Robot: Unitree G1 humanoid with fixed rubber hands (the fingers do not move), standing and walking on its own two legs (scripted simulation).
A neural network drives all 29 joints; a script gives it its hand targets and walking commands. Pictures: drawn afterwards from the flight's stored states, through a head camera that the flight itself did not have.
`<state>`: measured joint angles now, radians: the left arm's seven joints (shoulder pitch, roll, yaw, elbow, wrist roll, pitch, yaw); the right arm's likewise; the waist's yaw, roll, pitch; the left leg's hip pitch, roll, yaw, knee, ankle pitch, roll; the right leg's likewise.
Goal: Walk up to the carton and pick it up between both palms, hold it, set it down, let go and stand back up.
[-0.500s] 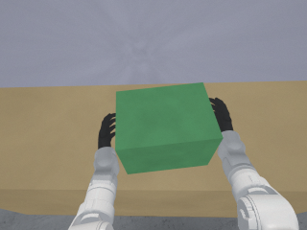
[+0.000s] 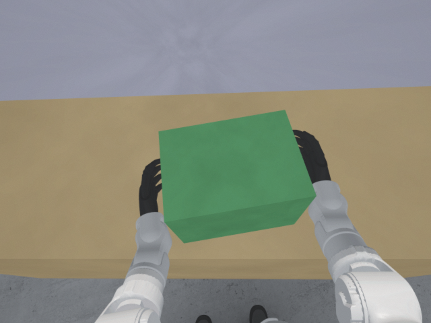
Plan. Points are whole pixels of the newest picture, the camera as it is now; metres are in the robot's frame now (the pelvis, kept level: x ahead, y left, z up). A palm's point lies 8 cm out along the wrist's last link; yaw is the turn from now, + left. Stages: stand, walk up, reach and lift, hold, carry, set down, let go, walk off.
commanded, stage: set down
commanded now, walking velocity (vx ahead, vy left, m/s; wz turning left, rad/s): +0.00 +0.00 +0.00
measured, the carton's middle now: (231, 181) +0.37 -0.01 -0.03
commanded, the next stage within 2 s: none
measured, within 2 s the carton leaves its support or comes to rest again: rests again in 0.30 s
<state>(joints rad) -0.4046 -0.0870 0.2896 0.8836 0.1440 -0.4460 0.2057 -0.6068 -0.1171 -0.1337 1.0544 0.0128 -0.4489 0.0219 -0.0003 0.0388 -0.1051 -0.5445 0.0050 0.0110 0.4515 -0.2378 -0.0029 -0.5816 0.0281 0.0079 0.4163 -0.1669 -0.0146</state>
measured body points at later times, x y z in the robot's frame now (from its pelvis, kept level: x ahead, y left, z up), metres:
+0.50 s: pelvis +0.00 +0.00 -0.01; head +0.14 -0.02 +0.42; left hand +0.34 +0.16 -0.05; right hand +0.40 -0.17 -0.04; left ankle -0.03 +0.11 -0.73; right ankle +0.00 -0.11 -0.74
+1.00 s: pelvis -0.04 -0.01 -0.01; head +0.09 -0.03 +0.42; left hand +0.33 +0.18 -0.04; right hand +0.40 -0.22 -0.01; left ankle -0.03 +0.11 -0.74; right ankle +0.00 -0.11 -0.74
